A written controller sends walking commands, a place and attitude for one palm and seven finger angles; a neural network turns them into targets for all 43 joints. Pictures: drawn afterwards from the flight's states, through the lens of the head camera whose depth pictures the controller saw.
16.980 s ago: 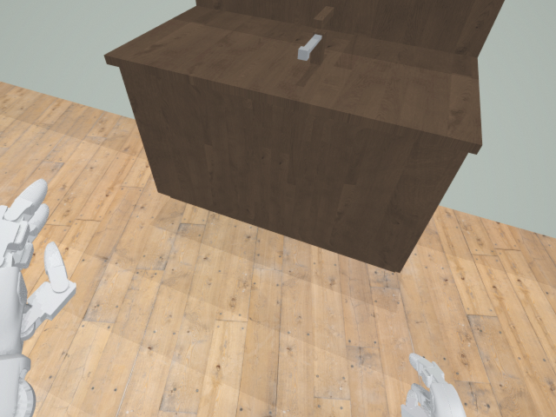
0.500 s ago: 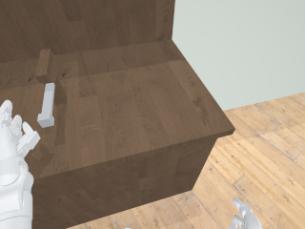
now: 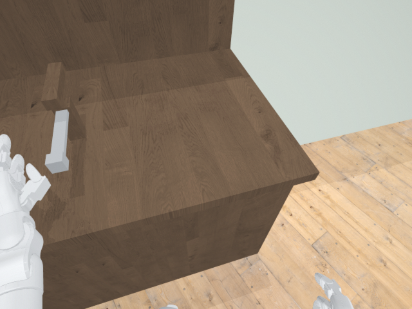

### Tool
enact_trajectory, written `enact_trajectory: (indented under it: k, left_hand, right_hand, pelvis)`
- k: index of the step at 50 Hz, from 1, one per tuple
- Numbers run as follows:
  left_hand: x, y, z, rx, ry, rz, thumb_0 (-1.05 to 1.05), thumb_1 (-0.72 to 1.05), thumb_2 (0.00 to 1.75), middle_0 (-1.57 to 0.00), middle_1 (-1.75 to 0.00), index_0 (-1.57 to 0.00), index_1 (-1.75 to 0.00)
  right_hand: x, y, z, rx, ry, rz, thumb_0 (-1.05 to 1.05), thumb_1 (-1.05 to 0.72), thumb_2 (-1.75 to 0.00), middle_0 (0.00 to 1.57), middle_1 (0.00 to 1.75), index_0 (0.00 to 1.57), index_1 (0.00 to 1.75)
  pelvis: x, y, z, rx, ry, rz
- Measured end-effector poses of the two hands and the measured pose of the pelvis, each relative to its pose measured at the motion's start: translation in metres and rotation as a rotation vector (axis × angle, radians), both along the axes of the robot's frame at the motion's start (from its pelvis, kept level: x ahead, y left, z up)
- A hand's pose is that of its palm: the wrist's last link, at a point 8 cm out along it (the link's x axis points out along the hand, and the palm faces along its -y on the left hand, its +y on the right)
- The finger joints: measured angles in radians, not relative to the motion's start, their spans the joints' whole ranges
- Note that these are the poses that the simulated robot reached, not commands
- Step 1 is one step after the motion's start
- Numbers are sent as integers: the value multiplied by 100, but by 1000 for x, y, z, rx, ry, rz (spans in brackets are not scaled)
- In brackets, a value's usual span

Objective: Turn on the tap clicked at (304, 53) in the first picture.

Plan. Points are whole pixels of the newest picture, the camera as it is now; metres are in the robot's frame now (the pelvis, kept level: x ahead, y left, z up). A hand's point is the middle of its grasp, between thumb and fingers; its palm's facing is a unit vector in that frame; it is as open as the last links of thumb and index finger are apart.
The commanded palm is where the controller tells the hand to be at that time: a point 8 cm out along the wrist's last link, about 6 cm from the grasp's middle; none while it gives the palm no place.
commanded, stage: reach beside the lever's end, fingers flat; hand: left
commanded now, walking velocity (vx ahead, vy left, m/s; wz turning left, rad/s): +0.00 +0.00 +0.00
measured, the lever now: (57, 162) +0.34 +0.30 +0.11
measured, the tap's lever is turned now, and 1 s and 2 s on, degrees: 0 8 38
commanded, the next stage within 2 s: push the lever round in 0.02 s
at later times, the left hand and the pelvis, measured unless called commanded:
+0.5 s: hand (55, 182) +0.31 +0.30 +0.09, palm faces +0.56 -0.82 -0.08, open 7.8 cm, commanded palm +0.26 +0.32 +0.10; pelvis +0.00 -0.01 +0.00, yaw +0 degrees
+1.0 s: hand (71, 179) +0.31 +0.27 +0.09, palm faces +0.57 -0.82 -0.05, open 7.7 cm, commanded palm +0.28 +0.29 +0.10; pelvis -0.01 -0.01 +0.00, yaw +1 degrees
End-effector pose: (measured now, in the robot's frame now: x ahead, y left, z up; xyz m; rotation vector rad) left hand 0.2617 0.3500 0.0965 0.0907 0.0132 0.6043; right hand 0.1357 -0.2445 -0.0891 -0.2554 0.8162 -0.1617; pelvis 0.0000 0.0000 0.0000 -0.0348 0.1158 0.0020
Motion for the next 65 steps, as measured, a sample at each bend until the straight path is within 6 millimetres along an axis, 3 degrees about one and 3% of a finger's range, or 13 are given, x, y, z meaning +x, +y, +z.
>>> enact_trajectory:
  k: [9, 39, 65]
  left_hand:
    - [-3, 1, 1, -1, 1, -3, 2, 90, 90, -15, -15, -15, -15]
    - [-1, -35, 3, -4, -23, -13, 2, 93, 91, -15, -15, -15, -15]
    - [20, -77, -1, -27, -28, 51, 0, 92, 92, -15, -15, -15, -15]
  right_hand:
    - [7, 1, 1, 5, -13, 9, 1, -90, -90, 21, 30, 20, 30]
    - [7, -4, 0, 19, -26, 24, 1, -90, -90, 21, 30, 20, 30]
    - [14, 5, -1, 32, -20, 50, 1, -90, -90, 21, 30, 20, 30]
  pelvis:
    - [1, -1, 0, 0, -1, 3]
    - [-3, -9, -1, 6, -15, 7]
    - [-5, -8, -2, 5, -16, 13]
